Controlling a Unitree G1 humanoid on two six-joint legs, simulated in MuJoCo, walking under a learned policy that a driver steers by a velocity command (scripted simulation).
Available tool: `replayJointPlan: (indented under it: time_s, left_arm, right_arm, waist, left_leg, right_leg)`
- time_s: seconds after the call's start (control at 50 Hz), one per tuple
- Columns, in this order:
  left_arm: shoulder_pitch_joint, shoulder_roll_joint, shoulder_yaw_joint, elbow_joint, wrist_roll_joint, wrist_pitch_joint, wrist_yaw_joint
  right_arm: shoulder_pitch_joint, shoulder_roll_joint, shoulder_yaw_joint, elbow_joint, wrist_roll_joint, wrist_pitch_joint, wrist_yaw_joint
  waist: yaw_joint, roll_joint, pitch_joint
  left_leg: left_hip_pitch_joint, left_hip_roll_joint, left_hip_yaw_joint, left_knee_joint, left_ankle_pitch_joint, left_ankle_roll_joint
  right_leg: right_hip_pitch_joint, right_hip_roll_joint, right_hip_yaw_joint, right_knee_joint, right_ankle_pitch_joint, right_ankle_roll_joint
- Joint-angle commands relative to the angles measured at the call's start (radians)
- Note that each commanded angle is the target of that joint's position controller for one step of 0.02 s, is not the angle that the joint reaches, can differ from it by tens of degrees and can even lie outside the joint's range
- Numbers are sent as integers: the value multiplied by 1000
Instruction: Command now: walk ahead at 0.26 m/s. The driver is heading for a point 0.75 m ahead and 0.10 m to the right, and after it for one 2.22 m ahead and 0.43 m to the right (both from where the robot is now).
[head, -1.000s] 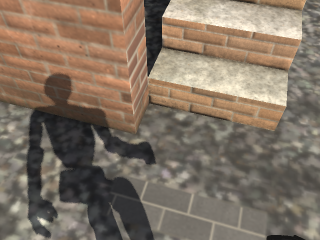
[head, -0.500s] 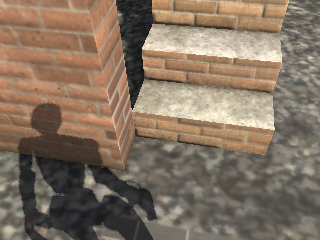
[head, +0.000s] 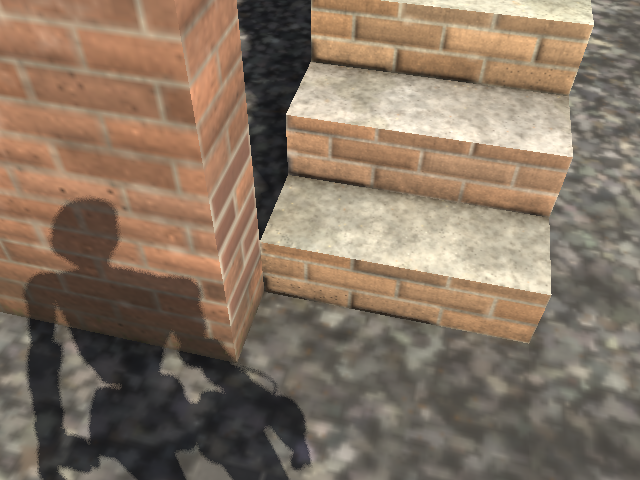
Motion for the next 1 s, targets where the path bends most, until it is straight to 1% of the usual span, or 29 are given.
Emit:
replayJointPlan:
  time_s: [0.02,0.06,0.08,0.1,0.12,0.14,0.16,0.2,0.24,0.3,0.34,0.38,0.4,0.44,0.46,0.48,0.5,0.58,0.72,0.76,0.8,0.82,0.84,0.88,0.92,0.94,0.96,0.98,1.0]
  left_arm:
    - [71,164,35,-16,-1,-37,-2]
    - [-25,157,31,-45,-3,-31,-9]
    - [-52,159,32,-58,-1,-26,-10]
    - [-67,144,28,-75,7,-27,-6]
    - [-25,71,6,-80,20,-35,6]
    - [-29,79,8,-75,17,-37,7]
    - [-18,86,14,-66,-3,-35,2]
    - [-49,71,14,-65,-5,-23,-2]
    - [-85,64,16,-76,8,-9,2]
    - [-133,29,-1,-89,12,-1,4]
    - [-152,52,-3,-90,9,12,7]
    - [-141,67,-3,-77,14,29,9]
    - [-152,86,-1,-78,27,36,11]
    - [-186,165,10,-101,45,46,24]
    - [-229,180,16,-97,30,45,22]
    - [-235,136,14,-98,15,42,15]
    - [-235,114,10,-93,16,36,12]
    - [-248,115,13,-81,25,14,0]
    - [-275,124,14,-70,23,20,-1]
    - [-254,125,18,-55,14,24,-3]
    - [-309,114,15,-84,13,16,-10]
    - [-352,114,13,-110,4,1,-15]
    - [-372,116,13,-117,-1,-17,-20]
    - [-386,116,14,-129,-6,-45,-39]
    - [-348,100,9,-115,-10,-55,-56]
    - [-278,95,13,-85,-9,-54,-59]
    - [-175,122,30,-41,-2,-49,-56]
    - [-56,184,52,-21,-1,-51,-56]
    - [73,283,76,-4,4,-60,-54]
  right_arm:
    - [-118,-61,-10,-89,8,-58,22]
    - [-27,-62,-17,-55,8,-64,26]
    - [50,-88,-33,-21,-1,-58,24]
    - [129,-159,-56,-4,-12,-51,19]
    - [227,-253,-76,8,-17,-43,24]
    - [272,-191,-51,19,-29,-46,29]
    - [207,-143,-31,1,-29,-55,26]
    - [63,-121,-16,-43,-19,-54,24]
    - [21,-80,4,-47,-34,-47,15]
    - [25,-127,6,-37,-46,-36,-4]
    - [34,-165,-3,-34,-32,-24,-10]
    - [8,-155,-2,-37,-13,-13,-7]
    - [25,-144,-2,-28,-3,-12,-1]
    - [72,-111,2,-22,-25,-23,10]
    - [138,-77,5,-10,-29,-19,10]
    - [110,-92,4,-7,-31,-13,5]
    - [75,-99,2,-15,-26,-7,2]
    - [68,-101,5,-22,-31,9,-6]
    - [52,-107,8,-20,-27,16,-7]
    - [82,-130,-3,-9,-17,20,-8]
    - [104,-178,-19,-12,-4,14,-13]
    - [108,-205,-28,-16,4,4,-17]
    - [110,-203,-30,-15,1,-13,-18]
    - [133,-194,-32,-14,-5,-42,-15]
    - [103,-190,-30,-24,2,-37,-6]
    - [71,-196,-29,-36,5,-31,0]
    - [64,-204,-29,-44,-1,-30,3]
    - [25,-176,-15,-61,-5,-32,2]
    - [-8,-125,1,-111,-14,-44,-4]
  waist:
    - [16,-156,193]
    - [-55,-124,147]
    - [-82,-102,96]
    - [-96,27,36]
    - [-116,278,-42]
    - [-122,275,-82]
    - [-78,164,-41]
    - [-24,49,-4]
    - [3,57,-4]
    - [10,94,-41]
    - [2,105,-70]
    - [23,101,-60]
    - [24,82,-34]
    - [-22,-34,-19]
    - [-74,-113,-13]
    - [-37,-69,6]
    - [-24,-37,20]
    - [-30,-33,-32]
    - [-29,-4,-41]
    - [-37,26,-47]
    - [-56,130,78]
    - [-62,168,156]
    - [-65,179,204]
    - [-65,162,208]
    - [-31,111,159]
    - [7,98,121]
    - [43,89,70]
    - [107,15,39]
    - [138,-244,-19]
  left_leg:
    - [-268,35,-10,88,-46,38]
    - [-53,5,34,-119,36,45]
    - [124,-21,33,-168,178,37]
    - [250,69,-105,-216,368,57]
    - [415,264,-395,-307,585,182]
    - [430,393,-575,-373,805,262]
    - [378,394,-476,-334,875,250]
    - [277,300,-265,-338,840,164]
    - [206,224,-154,-354,852,115]
    - [190,179,-80,-321,978,121]
    - [195,193,-96,-309,963,134]
    - [140,189,-105,-307,805,121]
    - [107,166,-109,-317,645,90]
    - [30,79,-81,-316,244,18]
    - [19,37,-54,-351,150,-7]
    - [33,21,-39,-340,151,-22]
    - [30,19,-34,-323,183,-28]
    - [94,36,-33,-279,313,-27]
    - [119,48,-35,-267,320,-31]
    - [125,48,-49,-288,40,5]
    - [122,178,-242,-415,-321,95]
    - [139,283,-368,-485,-397,146]
    - [156,340,-432,-492,-356,179]
    - [256,374,-428,-453,-119,189]
    - [231,319,-301,-388,28,130]
    - [130,263,-224,-354,46,96]
    - [31,209,-171,-284,133,71]
    - [-78,139,-79,-92,250,23]
    - [-293,-1,52,300,145,-63]
  right_leg:
    - [2,-328,429,-320,-144,-221]
    - [-59,-234,257,-206,168,-143]
    - [-125,-167,172,-120,322,-95]
    - [-193,-65,47,96,427,-30]
    - [-378,60,-58,383,165,51]
    - [-442,67,37,612,-216,62]
    - [-465,25,108,725,-221,45]
    - [-457,-46,92,648,-87,16]
    - [-355,-64,59,464,19,15]
    - [-223,-32,25,189,72,39]
    - [-159,-12,5,83,129,46]
    - [-51,-7,-2,-44,267,29]
    - [-5,-16,13,-124,362,10]
    - [91,-107,110,-108,631,-29]
    - [81,-102,107,-58,619,-70]
    - [53,-71,91,-54,537,-65]
    - [39,-60,88,-59,524,-51]
    - [43,-52,84,-53,609,-47]
    - [39,-43,80,-57,591,-51]
    - [4,12,23,-6,274,-55]
    - [-212,58,-28,94,-52,-41]
    - [-330,41,-43,153,-53,-45]
    - [-405,6,-19,201,-45,-53]
    - [-513,-43,12,239,-86,-62]
    - [-380,-34,-27,85,-53,-65]
    - [-188,11,-76,-8,61,-62]
    - [7,62,-93,-4,133,-58]
    - [141,1,24,-58,105,-95]
    - [300,-232,463,-239,43,-219]
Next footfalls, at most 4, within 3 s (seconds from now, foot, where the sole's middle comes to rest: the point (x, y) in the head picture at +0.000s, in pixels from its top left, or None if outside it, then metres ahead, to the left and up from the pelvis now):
0.42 right None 0.22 -0.12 -0.77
1.46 left None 0.52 0.10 -0.77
1.98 right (439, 424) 0.66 -0.23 -0.77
2.30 left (343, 416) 0.68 -0.02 -0.77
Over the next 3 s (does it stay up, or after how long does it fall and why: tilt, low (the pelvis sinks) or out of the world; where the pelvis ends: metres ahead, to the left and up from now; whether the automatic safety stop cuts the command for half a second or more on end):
stays up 0.64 -0.15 0.02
